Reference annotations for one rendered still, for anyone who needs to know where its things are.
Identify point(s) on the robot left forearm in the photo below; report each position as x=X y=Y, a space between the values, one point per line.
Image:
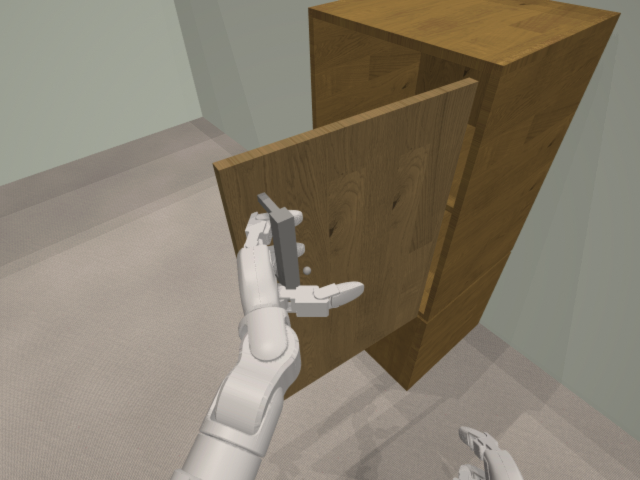
x=243 y=415

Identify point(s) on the handle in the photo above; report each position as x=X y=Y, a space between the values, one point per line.
x=284 y=240

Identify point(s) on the robot right hand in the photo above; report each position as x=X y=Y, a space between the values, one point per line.
x=498 y=464

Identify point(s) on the cupboard door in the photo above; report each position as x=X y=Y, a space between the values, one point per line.
x=373 y=189

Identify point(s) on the robot left hand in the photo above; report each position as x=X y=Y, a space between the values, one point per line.
x=256 y=266

